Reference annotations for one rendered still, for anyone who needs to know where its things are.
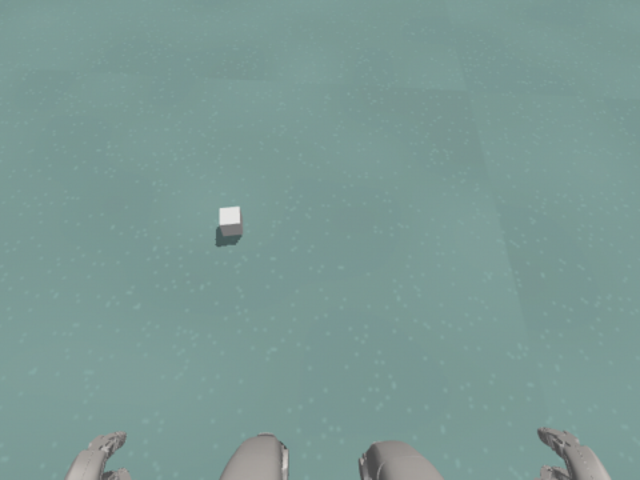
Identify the small box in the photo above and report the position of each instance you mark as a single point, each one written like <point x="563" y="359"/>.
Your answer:
<point x="231" y="221"/>

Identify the right robot hand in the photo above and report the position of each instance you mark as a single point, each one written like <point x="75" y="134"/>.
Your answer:
<point x="581" y="462"/>

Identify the left robot hand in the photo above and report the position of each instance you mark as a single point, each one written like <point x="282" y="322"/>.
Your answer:
<point x="89" y="464"/>

